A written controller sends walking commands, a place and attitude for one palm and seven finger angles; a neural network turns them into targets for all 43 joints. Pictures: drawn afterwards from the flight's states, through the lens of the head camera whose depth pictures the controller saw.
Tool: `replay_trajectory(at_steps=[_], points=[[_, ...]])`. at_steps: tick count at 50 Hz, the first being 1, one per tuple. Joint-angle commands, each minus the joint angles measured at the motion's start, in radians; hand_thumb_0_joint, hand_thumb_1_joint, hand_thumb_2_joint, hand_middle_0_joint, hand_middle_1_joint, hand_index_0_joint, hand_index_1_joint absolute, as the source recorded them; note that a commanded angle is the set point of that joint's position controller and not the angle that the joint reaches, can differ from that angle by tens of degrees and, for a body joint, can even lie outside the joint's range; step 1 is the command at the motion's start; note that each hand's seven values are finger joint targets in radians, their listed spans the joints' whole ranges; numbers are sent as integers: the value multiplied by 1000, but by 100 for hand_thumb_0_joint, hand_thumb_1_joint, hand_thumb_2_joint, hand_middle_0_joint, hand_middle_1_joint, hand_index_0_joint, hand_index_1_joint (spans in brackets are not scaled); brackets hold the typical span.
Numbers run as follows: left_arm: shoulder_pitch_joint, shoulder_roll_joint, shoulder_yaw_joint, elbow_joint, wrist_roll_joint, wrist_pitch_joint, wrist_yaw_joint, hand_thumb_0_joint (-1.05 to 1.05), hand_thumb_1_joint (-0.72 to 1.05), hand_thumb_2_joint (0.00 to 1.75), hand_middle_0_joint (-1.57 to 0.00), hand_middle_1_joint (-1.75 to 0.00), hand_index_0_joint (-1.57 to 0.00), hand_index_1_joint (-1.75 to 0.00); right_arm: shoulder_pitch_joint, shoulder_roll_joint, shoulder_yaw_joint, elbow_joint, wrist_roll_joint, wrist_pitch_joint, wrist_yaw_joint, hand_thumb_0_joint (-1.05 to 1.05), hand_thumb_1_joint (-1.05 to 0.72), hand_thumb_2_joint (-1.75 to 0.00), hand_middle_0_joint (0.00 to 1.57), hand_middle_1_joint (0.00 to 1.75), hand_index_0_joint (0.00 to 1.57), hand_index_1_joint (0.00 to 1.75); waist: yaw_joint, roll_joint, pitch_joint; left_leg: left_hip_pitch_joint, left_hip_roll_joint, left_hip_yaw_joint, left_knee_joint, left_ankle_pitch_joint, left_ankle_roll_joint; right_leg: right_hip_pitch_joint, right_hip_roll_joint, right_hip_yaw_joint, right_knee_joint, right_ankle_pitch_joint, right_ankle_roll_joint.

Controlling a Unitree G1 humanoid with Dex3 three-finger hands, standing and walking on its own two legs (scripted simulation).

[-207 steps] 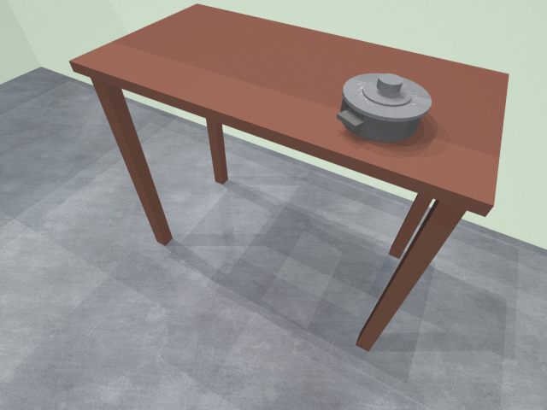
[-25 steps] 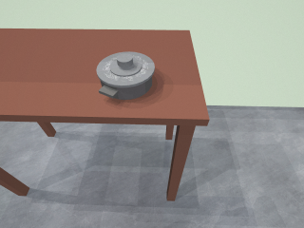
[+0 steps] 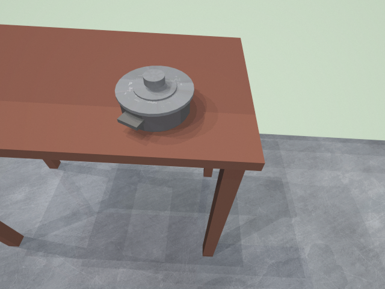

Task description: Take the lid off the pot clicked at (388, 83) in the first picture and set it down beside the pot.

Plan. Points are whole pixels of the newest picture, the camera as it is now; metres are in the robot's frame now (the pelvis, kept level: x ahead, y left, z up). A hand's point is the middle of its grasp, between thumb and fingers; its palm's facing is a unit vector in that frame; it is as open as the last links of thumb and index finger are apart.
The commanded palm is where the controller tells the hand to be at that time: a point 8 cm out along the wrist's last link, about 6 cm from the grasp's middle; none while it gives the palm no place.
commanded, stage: look again from close up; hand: left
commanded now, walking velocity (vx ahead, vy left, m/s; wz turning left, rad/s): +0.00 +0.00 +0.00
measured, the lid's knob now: (154, 78) +0.51 +0.12 +0.17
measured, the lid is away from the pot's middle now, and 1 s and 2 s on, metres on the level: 0.00 0.00 0.00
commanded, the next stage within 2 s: lift the closed hand beside the body in 0.52 s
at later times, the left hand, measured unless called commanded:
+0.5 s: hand out of the picture +0.03 +0.18 -0.17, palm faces +0.04 -0.97 -0.22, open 7.4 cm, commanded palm none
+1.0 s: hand out of the picture +0.11 +0.20 +0.01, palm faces +0.24 -0.92 -0.30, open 4.8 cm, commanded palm +0.07 +0.24 +0.05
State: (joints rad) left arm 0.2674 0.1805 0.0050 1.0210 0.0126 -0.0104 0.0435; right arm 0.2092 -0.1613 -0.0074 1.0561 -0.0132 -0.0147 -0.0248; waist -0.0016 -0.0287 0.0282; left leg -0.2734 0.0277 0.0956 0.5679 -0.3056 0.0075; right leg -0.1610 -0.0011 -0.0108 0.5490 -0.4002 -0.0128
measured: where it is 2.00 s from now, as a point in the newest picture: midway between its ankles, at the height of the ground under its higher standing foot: outside the picture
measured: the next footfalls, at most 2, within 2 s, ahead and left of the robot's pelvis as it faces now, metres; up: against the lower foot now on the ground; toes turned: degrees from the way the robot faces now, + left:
none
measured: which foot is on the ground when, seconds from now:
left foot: down 0.00-1.00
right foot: down 0.00-1.00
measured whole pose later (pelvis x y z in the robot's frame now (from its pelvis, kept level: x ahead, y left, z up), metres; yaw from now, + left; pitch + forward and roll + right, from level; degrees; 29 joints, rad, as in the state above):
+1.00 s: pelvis -0.03 -0.01 +0.01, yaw +3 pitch -2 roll +0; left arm 0.58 0.23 0.07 -0.04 -0.03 -0.03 0.05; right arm 0.12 -0.23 -0.02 0.56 0.00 -0.13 -0.05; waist 0.04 0.03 -0.02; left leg -0.21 0.02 0.04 0.44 -0.19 0.00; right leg -0.09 0.01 -0.06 0.42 -0.30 -0.03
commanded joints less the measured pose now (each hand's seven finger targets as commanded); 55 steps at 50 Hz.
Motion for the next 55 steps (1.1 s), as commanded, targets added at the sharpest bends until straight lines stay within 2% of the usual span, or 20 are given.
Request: replay_trajectory(at_steps=[1, 13, 30, 31, 32, 33, 34, 35, 36, 37, 38, 39, 40, 42, 43, 48, 49, 52, 53, 55], points=[[65, 122, 29, -39, 4, -13, 5, 0, 90, 90, -20, -30, -20, -30, 39, -114, -22, -32, 5, -11, -3, 0, -90, -90, 20, 30, 20, 30, -1, 40, -27, 110, 82, -92, -58, 341, 24, -66, -92, 81, -87, 402, -26], [72, 124, 31, -34, 1, -11, 3, 0, 90, 90, -20, -30, -20, -30, 23, -114, -23, -26, 6, -10, -6, 0, -90, -90, 20, 30, 20, 30, 4, 7, -44, 135, 83, -94, -73, 364, 23, -34, -97, 74, -102, 449, -22], [80, 115, 34, -18, 0, -11, 2, 0, 90, 90, -20, -30, -20, -30, 33, -108, -21, 0, 6, -7, -8, 0, -90, -90, 20, 30, 20, 30, 7, 20, -16, 133, 81, -93, -88, 347, 16, -25, -107, 79, -129, 458, -24], [153, 103, 25, 13, 15, -34, 40, 0, 90, 90, -20, -30, -20, -30, -35, -137, -26, -74, 7, -9, -4, 0, -90, -90, 20, 30, 20, 30, 22, 35, 52, 56, 77, -44, 125, 383, -2, -85, -155, 159, -166, 862, 31], [-479, 293, 72, -1190, -110, -178, 44, 0, 90, 90, -24, -35, -24, -35, 1, -219, -21, -350, 70, -188, 0, 0, -90, -90, 20, 30, 20, 30, 29, 183, -378, 281, -8, -102, -111, 569, 6, 97, -88, 50, -67, 814, -14], [-269, 385, 157, -1189, -84, -137, 117, 0, 90, 90, -29, -40, -29, -40, -40, -186, -8, -311, 63, -262, -35, 0, -90, -90, 20, 30, 20, 30, 29, 276, -388, 390, 8, -95, -69, 615, 10, 32, -47, 4, -37, 631, -20], [97, 200, 79, -1101, -41, -25, 126, 0, 90, 90, -33, -44, -33, -44, -37, -182, -14, -336, 63, -295, -35, 0, -90, -90, 20, 30, 20, 30, 43, 373, -384, 421, 12, -124, -135, 747, 9, -1, -23, -30, -36, 506, -21], [308, 69, 55, -884, -26, 53, 131, 0, 90, 90, -38, -49, -38, -49, -79, -151, -15, -299, 50, -293, -25, 0, -90, -90, 20, 30, 20, 30, 51, 285, -280, 388, 14, -123, -133, 812, 14, 1, -19, -62, -68, 455, -15], [379, 55, 72, -774, -4, 83, 121, 0, 90, 90, -42, -54, -42, -54, -73, -158, -49, -327, 35, -274, -5, 0, -90, -90, 20, 30, 20, 30, 60, 125, -167, 285, 20, -121, -124, 782, 13, -30, -20, -75, -116, 466, -4], [381, 49, 66, -744, 11, 82, 96, 0, 90, 90, -46, -59, -46, -59, -80, -175, -69, -359, 28, -246, 8, 0, -90, -90, 20, 30, 20, 30, 45, -35, -84, 199, 16, -100, -115, 689, 16, -56, -20, -78, -143, 552, 6], [484, 42, 96, -707, 13, 66, 78, 0, 90, 90, -51, -64, -51, -64, -103, -174, -86, -389, 27, -218, 14, 0, -90, -90, 20, 30, 20, 30, 54, -137, -55, 149, 14, -89, -119, 616, 18, -29, -23, -82, -153, 598, 11], [517, 32, 70, -749, 20, 48, 53, 0, 90, 90, -55, -68, -55, -68, -112, -177, -86, -431, 25, -195, 19, 0, -90, -90, 20, 30, 20, 30, 53, -169, -27, 121, 5, -75, -123, 545, 18, -39, -24, -72, -152, 595, 15], [482, 31, 47, -850, 14, 26, 31, 0, 90, 90, -60, -73, -60, -73, -120, -177, -81, -476, 26, -181, 23, 0, -90, -90, 20, 30, 20, 30, 46, -149, -30, 119, -3, -62, -122, 504, 22, -43, -29, -61, -150, 595, 18], [373, 126, 100, -1114, -5, -29, 16, 0, 90, 90, -68, -83, -68, -83, -131, -174, -65, -555, 24, -173, 13, 0, -90, -90, 20, 30, 20, 30, 48, -49, -101, 172, -12, -49, -136, 434, 25, -32, -25, -44, -168, 511, 17], [359, 185, 163, -1150, -16, -41, 26, 0, 90, 90, -73, -88, -73, -88, -138, -167, -65, -570, 25, -165, 3, 0, -90, -90, 20, 30, 20, 30, 44, -30, -90, 179, -9, -41, -136, 387, 21, -44, -25, -44, -188, 479, 19], [284, 177, 168, -1254, -45, -82, 16, 0, 90, 90, -95, -112, -95, -112, -132, -160, -42, -624, 18, -142, -29, 0, -90, -90, 20, 30, 20, 30, 20, -9, -13, 199, -20, -36, -158, 199, 25, -124, -13, -30, -269, 274, 24], [243, 165, 146, -1315, -49, -94, 13, 0, 90, 90, -99, -116, -99, -116, -138, -160, -33, -638, 16, -143, -35, 0, -90, -90, 20, 30, 20, 30, 18, 36, 0, 209, -24, -34, -168, 169, 25, -128, -13, -23, -287, 228, 21], [234, 191, 162, -1434, -54, -117, 19, 0, 90, 90, -112, -131, -112, -131, -134, -156, -21, -648, 6, -162, -47, 0, -90, -90, 20, 30, 20, 30, 34, 96, -24, 254, -27, -39, -180, 153, 29, -107, -12, -11, -315, 175, 13], [256, 225, 199, -1439, -56, -117, 25, 0, 90, 90, -117, -136, -117, -136, -140, -158, -24, -646, 5, -165, -48, 0, -90, -90, 20, 30, 20, 30, 35, 66, -21, 261, -25, -39, -179, 145, 28, -116, -6, -15, -331, 162, 15], [263, 199, 181, -1475, -58, -123, 22, 0, 90, 90, -126, -145, -126, -145, -146, -155, -16, -647, 2, -172, -51, 0, -90, -90, 20, 30, 20, 30, 37, 74, -2, 256, -24, -46, -190, 142, 28, -98, -8, -14, -330, 158, 12]])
